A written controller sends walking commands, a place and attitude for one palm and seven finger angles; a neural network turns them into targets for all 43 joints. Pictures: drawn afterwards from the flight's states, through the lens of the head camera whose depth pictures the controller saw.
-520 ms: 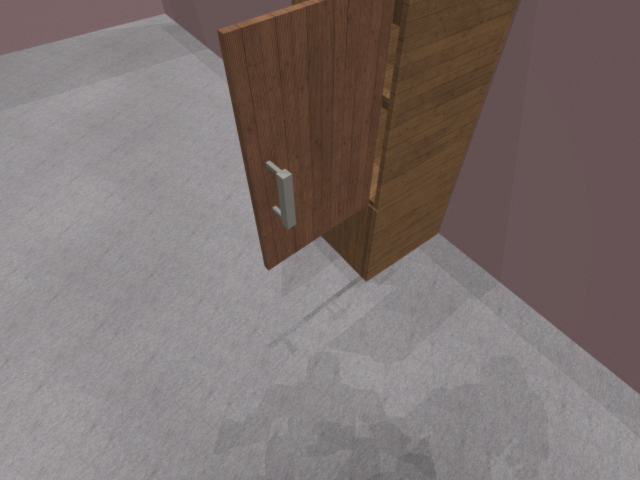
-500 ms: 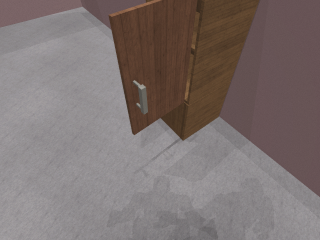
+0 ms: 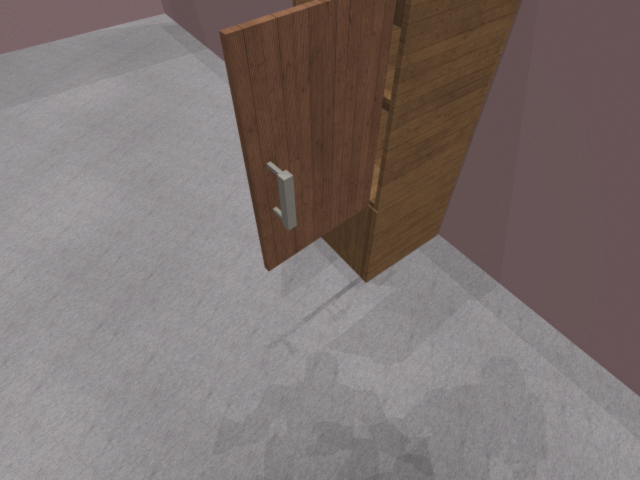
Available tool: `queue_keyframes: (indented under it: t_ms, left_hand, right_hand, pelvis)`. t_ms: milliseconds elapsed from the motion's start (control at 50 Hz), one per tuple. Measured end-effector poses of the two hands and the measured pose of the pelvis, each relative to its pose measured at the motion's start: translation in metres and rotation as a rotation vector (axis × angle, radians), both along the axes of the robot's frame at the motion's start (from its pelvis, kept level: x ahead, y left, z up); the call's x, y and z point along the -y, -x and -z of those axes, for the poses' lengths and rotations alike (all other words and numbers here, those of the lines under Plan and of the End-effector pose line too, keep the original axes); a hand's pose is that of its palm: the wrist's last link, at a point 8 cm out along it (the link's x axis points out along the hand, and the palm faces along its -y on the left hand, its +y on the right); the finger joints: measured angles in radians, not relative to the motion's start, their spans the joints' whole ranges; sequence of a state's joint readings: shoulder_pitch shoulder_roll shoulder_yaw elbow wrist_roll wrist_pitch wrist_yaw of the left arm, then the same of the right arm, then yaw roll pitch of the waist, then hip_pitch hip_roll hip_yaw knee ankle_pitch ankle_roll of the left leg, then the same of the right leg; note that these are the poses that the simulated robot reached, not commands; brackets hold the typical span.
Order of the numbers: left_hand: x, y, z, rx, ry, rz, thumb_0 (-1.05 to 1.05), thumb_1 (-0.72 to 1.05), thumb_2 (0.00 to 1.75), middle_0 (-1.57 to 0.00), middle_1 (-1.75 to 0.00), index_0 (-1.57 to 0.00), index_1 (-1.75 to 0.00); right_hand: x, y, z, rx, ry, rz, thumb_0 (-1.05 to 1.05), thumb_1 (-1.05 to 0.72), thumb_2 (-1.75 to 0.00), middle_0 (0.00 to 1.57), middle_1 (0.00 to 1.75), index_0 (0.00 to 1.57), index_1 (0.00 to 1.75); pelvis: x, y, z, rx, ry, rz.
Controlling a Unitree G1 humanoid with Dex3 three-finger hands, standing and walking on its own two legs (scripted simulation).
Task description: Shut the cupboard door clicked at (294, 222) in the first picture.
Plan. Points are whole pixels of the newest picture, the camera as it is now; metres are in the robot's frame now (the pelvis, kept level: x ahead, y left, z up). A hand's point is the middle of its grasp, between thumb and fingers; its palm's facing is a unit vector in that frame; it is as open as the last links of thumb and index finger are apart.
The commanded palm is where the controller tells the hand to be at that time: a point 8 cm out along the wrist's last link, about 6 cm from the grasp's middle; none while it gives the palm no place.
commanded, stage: look at it before walking up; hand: left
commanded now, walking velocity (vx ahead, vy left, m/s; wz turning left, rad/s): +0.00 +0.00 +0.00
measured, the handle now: (281, 196) +0.65 +0.12 -0.09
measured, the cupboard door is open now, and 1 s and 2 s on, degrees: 94 94 94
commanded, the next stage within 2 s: walk around to get in front in 0.32 s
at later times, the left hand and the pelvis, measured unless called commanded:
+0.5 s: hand out of the picture +0.08 +0.24 -0.16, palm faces -0.03 -0.94 -0.33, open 7.4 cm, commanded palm none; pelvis +0.00 +0.00 +0.00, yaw -1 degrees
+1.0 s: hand out of the picture +0.06 +0.14 -0.17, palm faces -0.18 -0.95 -0.27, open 7.3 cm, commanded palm none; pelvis -0.03 -0.04 -0.01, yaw -14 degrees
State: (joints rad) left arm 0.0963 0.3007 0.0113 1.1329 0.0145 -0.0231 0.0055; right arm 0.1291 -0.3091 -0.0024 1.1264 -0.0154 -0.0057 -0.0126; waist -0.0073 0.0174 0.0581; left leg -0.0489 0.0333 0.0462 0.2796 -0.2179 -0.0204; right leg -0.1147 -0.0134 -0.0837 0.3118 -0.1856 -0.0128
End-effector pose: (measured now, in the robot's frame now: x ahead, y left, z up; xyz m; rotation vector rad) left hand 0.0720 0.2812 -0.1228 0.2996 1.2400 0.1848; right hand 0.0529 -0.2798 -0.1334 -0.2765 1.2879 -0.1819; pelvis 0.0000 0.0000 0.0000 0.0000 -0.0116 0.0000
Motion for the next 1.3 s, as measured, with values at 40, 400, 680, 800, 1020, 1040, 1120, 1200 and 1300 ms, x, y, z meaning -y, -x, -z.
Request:
queue_keyframes:
  t_ms: [40,400,680,800,1020,1040,1120,1200,1300]
  left_hand:
    - [-0.001,0.000,0.000,0.001,-0.001,0.000,0.01,0.91,0.89,-0.20,-0.30,-0.20,-0.30]
    - [-0.004,-0.002,-0.002,0.005,-0.007,0.002,0.01,0.91,0.89,-0.20,-0.30,-0.20,-0.30]
    - [0.017,0.004,0.014,-0.061,0.020,0.046,0.01,0.91,0.89,-0.20,-0.30,-0.20,-0.30]
    - [0.050,-0.001,0.022,-0.072,0.043,0.085,0.01,0.91,0.89,-0.20,-0.30,-0.20,-0.30]
    - [0.097,0.014,0.013,-0.105,0.044,0.143,0.01,0.91,0.89,-0.20,-0.30,-0.20,-0.30]
    - [0.099,0.014,0.012,-0.113,0.046,0.152,0.01,0.91,0.89,-0.20,-0.30,-0.20,-0.30]
    - [0.102,0.009,0.009,-0.123,0.049,0.189,0.01,0.91,0.89,-0.20,-0.30,-0.21,-0.30]
    - [0.097,-0.004,0.010,-0.112,0.048,0.225,0.01,0.91,0.89,-0.20,-0.30,-0.21,-0.30]
    - [0.085,-0.030,0.015,-0.091,0.047,0.282,0.01,0.91,0.89,-0.20,-0.30,-0.21,-0.30]
  right_hand:
    - [0.000,-0.001,0.000,0.001,0.002,-0.001,0.01,-0.90,-0.89,0.20,0.30,0.20,0.30]
    - [0.005,-0.004,-0.003,0.011,0.013,-0.005,0.01,-0.90,-0.89,0.20,0.30,0.20,0.30]
    - [-0.010,0.024,0.012,0.024,-0.020,0.101,0.01,-0.91,-0.89,0.20,0.30,0.20,0.30]
    - [-0.011,0.066,0.034,-0.024,-0.074,0.173,0.01,-0.90,-0.89,0.20,0.30,0.20,0.30]
    - [0.022,0.075,0.028,-0.008,-0.092,0.291,0.01,-0.91,-0.89,0.20,0.30,0.20,0.30]
    - [0.024,0.072,0.025,0.013,-0.088,0.302,0.01,-0.91,-0.89,0.20,0.30,0.20,0.30]
    - [0.030,0.059,0.015,0.088,-0.073,0.337,0.01,-0.91,-0.90,0.20,0.30,0.20,0.30]
    - [0.032,0.048,0.007,0.150,-0.055,0.362,0.01,-0.91,-0.90,0.20,0.30,0.20,0.30]
    - [0.026,0.043,-0.003,0.209,-0.025,0.394,0.01,-0.91,-0.90,0.20,0.30,0.20,0.30]
  pelvis:
    - [0.000,0.000,0.000,0.000,0.000,0.000]
    - [0.000,-0.001,0.000,0.003,0.000,0.000]
    - [0.003,0.009,0.010,-0.003,-0.015,0.100]
    - [0.019,0.015,0.020,0.013,-0.035,0.153]
    - [0.045,0.025,0.010,-0.020,-0.054,0.254]
    - [0.046,0.025,0.008,-0.024,-0.058,0.269]
    - [0.046,0.024,0.005,-0.032,-0.062,0.326]
    - [0.042,0.023,0.004,-0.036,-0.059,0.376]
    - [0.030,0.020,0.006,-0.047,-0.049,0.433]
